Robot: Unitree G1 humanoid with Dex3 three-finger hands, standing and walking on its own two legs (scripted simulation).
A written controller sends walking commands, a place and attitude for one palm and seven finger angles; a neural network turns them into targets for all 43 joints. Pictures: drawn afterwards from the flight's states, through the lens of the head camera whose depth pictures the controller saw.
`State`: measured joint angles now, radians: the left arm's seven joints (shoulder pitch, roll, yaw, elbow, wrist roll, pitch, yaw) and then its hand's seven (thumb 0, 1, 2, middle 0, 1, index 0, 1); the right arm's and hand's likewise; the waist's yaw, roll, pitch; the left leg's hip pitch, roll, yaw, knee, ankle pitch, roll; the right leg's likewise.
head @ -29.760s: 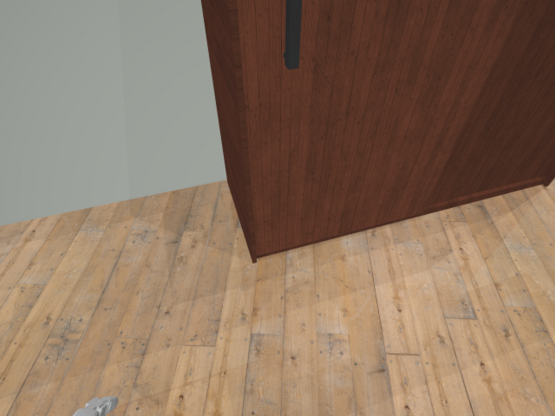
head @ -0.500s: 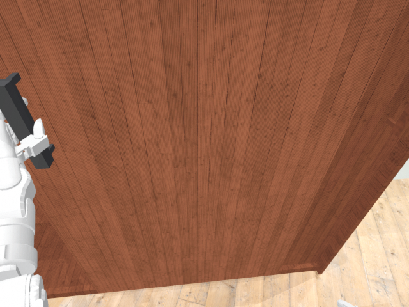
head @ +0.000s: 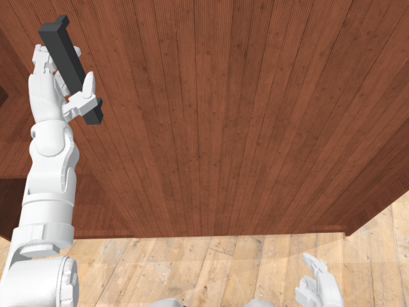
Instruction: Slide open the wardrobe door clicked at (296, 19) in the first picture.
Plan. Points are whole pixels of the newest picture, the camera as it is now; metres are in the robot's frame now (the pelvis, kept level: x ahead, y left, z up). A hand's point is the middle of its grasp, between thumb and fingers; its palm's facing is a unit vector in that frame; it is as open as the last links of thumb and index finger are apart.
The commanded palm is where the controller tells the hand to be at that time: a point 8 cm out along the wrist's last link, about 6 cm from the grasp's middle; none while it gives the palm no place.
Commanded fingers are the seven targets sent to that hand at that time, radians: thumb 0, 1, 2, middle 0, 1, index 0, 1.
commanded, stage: stop walking and hold the door there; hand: left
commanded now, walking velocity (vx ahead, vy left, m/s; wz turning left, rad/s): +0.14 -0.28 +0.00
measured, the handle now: (80, 74) +0.45 +0.26 +0.21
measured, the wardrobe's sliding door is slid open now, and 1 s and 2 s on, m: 0.57 0.57 0.57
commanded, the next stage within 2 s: loosen the grip on the handle in 1.26 s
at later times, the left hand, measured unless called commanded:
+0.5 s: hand (89, 94) +0.41 +0.23 +0.20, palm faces +0.30 -0.95 -0.12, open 6.6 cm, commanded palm +0.38 +0.26 +0.18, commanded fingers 0.00 0.90 0.90 -0.45 -1.40 -0.45 -1.40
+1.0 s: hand (90, 94) +0.41 +0.23 +0.20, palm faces +0.34 -0.93 -0.16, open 6.6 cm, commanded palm +0.38 +0.26 +0.18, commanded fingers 0.00 0.90 0.90 -0.45 -1.40 -0.45 -1.40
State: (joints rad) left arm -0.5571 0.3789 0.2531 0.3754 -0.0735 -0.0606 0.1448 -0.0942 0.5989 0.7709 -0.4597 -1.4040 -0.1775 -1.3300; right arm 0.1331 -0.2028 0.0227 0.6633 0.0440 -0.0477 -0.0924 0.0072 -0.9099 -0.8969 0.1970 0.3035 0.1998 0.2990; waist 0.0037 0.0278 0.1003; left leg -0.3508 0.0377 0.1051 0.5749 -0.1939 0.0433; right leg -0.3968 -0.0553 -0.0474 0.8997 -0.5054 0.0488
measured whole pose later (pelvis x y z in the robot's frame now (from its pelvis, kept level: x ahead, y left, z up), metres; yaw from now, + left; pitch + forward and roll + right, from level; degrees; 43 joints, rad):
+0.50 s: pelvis +0.00 +0.02 +0.01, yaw -2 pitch -2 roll -1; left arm -0.57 0.36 0.19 0.56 -0.08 -0.05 0.13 -0.07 0.65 0.81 -0.46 -1.41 -0.22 -1.36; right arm 0.27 -0.28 0.01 0.74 0.03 -0.03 -0.11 0.01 -0.91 -0.90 0.20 0.30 0.20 0.30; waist -0.01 0.01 -0.03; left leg -0.29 0.03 0.15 0.46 -0.14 0.06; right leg -0.19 0.01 -0.07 0.46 -0.24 0.00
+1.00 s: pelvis +0.02 +0.00 +0.01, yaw -1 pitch -1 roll -1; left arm -0.51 0.36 0.20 0.51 -0.08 -0.06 0.12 -0.09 0.65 0.83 -0.46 -1.41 -0.21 -1.36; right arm 0.22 -0.27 0.02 0.72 0.05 -0.01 -0.11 0.01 -0.91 -0.90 0.20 0.30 0.20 0.30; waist 0.02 0.05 -0.05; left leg -0.31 0.05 0.12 0.52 -0.19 0.03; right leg -0.19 0.03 -0.09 0.47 -0.28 -0.03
